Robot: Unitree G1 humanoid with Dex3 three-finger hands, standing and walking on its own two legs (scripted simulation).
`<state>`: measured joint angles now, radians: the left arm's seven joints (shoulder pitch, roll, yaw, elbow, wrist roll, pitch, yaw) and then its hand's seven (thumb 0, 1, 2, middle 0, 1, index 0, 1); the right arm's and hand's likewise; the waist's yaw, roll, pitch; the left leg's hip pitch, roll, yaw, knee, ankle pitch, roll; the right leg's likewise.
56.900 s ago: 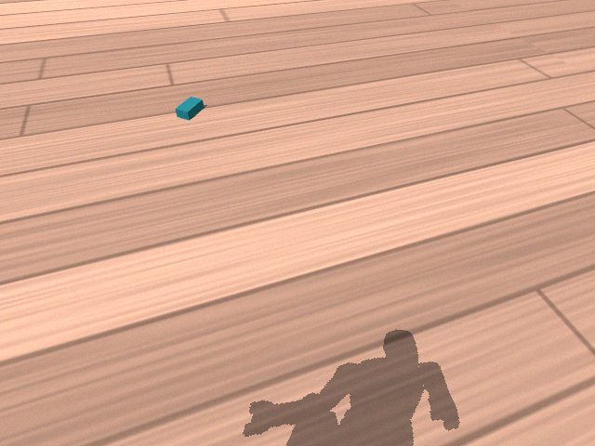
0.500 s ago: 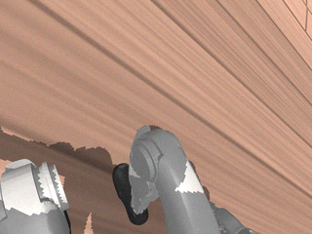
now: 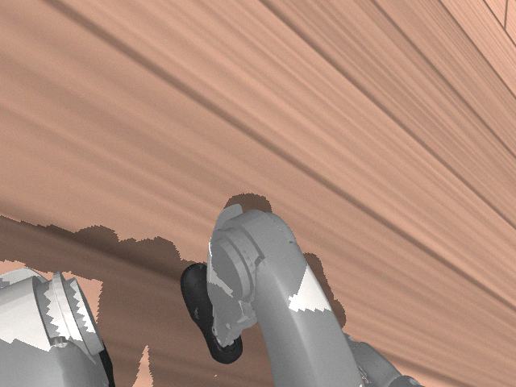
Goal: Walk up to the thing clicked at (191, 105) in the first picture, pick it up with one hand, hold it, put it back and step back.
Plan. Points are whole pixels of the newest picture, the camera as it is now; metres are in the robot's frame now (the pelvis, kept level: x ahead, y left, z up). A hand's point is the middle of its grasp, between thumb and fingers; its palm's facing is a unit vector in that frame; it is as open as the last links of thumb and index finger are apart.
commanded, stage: open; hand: left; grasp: from above
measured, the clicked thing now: out of the picture +0.44 +0.37 -0.27
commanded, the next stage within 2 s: withdraw in 0.72 s
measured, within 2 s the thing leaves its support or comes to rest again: neither
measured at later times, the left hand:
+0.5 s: hand out of the picture +0.43 +0.37 -0.24, palm faces -0.44 -0.16 -0.89, open 13.9 cm
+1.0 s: hand out of the picture +0.45 +0.37 -0.23, palm faces -0.39 -0.15 -0.91, open 14.0 cm
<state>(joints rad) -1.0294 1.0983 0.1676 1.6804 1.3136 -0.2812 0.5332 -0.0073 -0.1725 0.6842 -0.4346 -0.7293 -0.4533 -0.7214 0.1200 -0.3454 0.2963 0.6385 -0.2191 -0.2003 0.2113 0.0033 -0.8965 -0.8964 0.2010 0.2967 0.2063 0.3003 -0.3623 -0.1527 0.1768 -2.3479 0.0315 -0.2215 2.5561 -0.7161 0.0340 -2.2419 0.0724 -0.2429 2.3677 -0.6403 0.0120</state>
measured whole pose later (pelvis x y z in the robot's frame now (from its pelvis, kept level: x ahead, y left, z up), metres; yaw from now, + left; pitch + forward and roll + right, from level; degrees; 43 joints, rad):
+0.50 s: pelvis +0.00 +0.00 +0.00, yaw -1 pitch +27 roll -15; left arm -1.04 1.10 0.13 1.70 1.31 -0.27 0.55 0.00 -0.49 1.00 -0.10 -1.00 -0.10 -1.01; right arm 0.10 -0.34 0.31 0.63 -0.22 -0.21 0.21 0.00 -0.89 -0.90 0.20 0.30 0.21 0.30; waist -0.36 -0.16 0.15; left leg -2.35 0.03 -0.23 2.56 -0.71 0.04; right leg -2.23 0.08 -0.25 2.36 -0.64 0.02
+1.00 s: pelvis +0.00 +0.00 +0.00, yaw +0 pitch +27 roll -15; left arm -1.02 1.09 0.17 1.60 1.30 -0.27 0.53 0.00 -0.51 0.99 -0.08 -1.03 -0.09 -1.03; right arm 0.13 -0.35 0.30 0.63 -0.22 -0.21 0.22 0.00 -0.90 -0.90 0.20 0.30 0.21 0.30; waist -0.35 -0.15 0.17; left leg -2.34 0.03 -0.23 2.55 -0.72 0.03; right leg -2.24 0.08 -0.25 2.35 -0.64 0.01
